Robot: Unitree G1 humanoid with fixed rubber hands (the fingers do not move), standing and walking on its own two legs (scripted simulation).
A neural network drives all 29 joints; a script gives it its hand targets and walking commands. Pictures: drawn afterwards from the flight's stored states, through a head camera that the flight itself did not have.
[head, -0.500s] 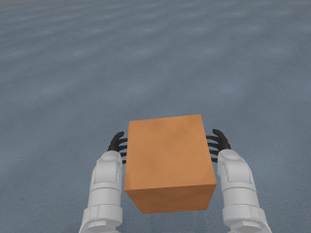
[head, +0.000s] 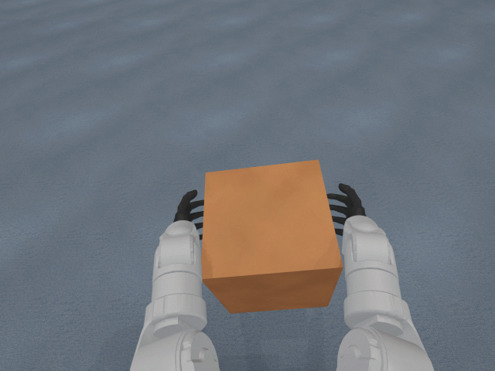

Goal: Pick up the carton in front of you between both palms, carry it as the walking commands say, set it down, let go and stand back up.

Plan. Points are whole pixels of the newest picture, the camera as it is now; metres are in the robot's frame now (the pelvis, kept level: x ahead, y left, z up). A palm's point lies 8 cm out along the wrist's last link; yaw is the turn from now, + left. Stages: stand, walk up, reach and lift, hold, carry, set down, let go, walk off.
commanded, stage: set down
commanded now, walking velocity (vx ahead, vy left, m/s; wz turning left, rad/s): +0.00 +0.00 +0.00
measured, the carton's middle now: (270, 243) +0.35 -0.01 -0.04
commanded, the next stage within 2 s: none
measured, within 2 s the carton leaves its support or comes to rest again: neither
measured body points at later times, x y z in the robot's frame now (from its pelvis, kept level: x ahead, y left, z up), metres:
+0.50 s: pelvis -0.02 -0.01 -0.09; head +0.19 -0.03 +0.30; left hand +0.38 +0.13 -0.17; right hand +0.40 -0.17 -0.16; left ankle +0.04 +0.12 -0.73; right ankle +0.04 -0.12 -0.73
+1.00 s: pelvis -0.06 -0.01 -0.23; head +0.22 -0.04 +0.13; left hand +0.41 +0.13 -0.32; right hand +0.45 -0.16 -0.31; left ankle +0.04 +0.12 -0.73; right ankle +0.04 -0.12 -0.73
